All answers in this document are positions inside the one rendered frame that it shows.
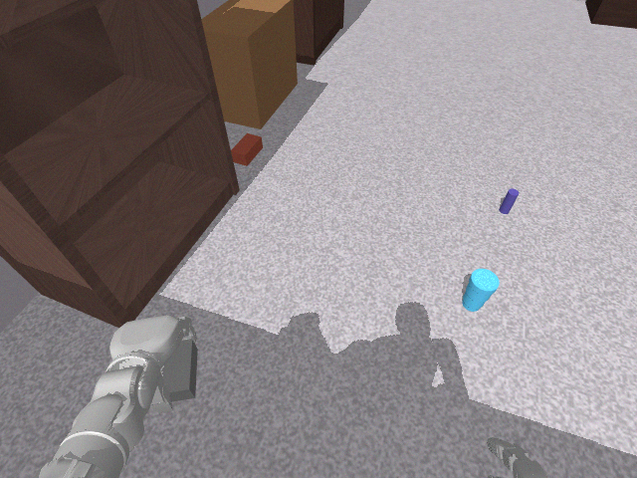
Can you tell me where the left robot arm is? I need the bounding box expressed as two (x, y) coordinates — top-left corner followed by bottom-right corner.
(34, 353), (161, 478)

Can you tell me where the left robot hand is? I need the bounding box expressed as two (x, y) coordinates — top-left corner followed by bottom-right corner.
(109, 315), (196, 413)

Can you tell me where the right robot hand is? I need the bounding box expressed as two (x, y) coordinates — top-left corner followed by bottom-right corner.
(487, 437), (548, 478)

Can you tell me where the bookshelf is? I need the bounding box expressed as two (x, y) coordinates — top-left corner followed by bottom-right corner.
(0, 0), (240, 328)
(294, 0), (344, 65)

